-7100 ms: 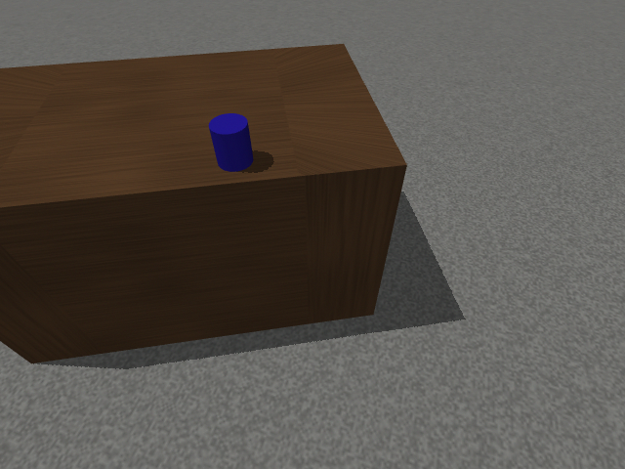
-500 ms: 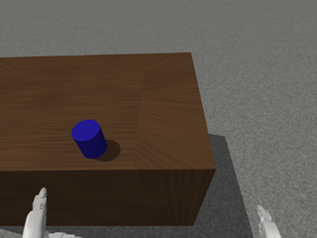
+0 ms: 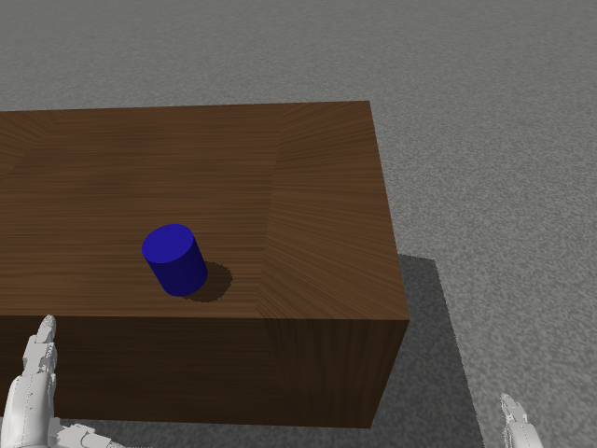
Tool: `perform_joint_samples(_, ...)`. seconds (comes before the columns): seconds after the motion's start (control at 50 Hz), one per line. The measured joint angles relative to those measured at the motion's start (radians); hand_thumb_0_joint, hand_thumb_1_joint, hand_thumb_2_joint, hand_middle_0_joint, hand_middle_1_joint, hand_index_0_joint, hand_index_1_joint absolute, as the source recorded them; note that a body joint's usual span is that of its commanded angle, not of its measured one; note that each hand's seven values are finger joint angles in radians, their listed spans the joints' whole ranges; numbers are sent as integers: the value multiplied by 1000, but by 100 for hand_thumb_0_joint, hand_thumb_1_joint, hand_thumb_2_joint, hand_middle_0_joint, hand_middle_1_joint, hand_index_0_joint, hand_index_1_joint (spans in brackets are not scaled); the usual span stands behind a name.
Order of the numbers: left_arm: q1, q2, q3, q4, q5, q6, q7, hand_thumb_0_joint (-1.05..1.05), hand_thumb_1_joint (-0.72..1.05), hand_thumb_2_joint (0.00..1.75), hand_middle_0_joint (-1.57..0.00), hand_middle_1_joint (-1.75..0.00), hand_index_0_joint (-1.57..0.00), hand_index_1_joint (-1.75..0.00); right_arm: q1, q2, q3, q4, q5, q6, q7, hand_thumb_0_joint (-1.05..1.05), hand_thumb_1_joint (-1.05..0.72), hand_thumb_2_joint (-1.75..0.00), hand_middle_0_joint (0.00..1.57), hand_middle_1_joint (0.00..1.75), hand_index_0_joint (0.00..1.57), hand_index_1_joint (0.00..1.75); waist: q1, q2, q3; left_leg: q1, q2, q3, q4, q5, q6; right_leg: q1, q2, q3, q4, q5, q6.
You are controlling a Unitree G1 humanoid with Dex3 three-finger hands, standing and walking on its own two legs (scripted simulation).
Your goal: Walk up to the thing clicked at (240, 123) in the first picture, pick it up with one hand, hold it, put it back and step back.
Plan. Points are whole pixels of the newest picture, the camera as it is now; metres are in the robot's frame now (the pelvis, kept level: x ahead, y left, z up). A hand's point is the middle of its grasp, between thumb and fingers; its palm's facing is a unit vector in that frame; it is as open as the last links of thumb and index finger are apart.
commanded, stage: rise first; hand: left
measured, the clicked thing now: (176, 260) +0.43 +0.26 -0.03
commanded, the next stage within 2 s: go down in 0.54 s
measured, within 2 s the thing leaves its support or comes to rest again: neither
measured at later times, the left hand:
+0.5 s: hand (65, 390) +0.18 +0.29 +0.07, palm faces +0.38 -0.82 -0.44, open 17.6 cm
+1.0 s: hand (39, 346) +0.22 +0.33 +0.09, palm faces +0.41 -0.86 -0.31, open 17.6 cm
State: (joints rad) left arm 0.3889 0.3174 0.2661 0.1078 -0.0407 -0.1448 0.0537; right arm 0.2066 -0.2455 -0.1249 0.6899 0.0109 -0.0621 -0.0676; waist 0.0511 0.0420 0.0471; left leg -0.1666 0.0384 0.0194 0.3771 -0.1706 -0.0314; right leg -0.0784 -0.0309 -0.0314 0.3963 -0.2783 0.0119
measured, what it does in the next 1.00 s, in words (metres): stands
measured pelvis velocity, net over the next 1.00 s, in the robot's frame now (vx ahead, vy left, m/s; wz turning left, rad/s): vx -0.01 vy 0.00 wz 0.02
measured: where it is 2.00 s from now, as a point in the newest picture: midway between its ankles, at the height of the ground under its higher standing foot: outside the picture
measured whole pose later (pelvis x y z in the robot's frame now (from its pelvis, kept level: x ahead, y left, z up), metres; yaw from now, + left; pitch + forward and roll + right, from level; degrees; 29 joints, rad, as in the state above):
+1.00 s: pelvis -0.01 +0.00 -0.01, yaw +1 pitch -1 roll +0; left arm 0.14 0.41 0.47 0.25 -0.14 -0.29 -0.12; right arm 0.19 -0.22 -0.10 0.68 0.02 -0.09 -0.07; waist 0.03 0.01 0.02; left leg -0.26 0.03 -0.01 0.49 -0.21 -0.02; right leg -0.15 -0.04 -0.05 0.48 -0.31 0.02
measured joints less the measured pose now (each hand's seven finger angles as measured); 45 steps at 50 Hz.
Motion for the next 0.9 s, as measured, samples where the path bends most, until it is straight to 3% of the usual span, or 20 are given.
perform_joint_samples(0.68,14,29,70,-116,2,-88,-10,-2,-60,6,-7,-7,-7,-7,26,12,-12,-36,3,-35,11,-1,49,-6,6,5,6,5,8,-3,7,7,-5,-3,1,9,4,8,-5,-4,2,7,3)
perform_joint_samples(0.8,-15,9,99,-89,-7,-133,-50,-2,-60,4,-7,-8,-8,-8,15,12,-11,-21,-9,-27,22,-1,49,-6,6,5,5,5,5,-5,-10,-42,-4,-10,55,-14,5,-31,-4,-8,42,-11,5)
perform_joint_samples(0.9,-105,32,144,0,-42,-149,-90,-2,-61,4,-8,-9,-8,-8,-1,18,-4,-11,-8,-26,17,-1,49,-6,6,5,5,5,-2,-15,-20,-73,-5,-19,89,-28,5,-56,-5,-16,72,-26,6)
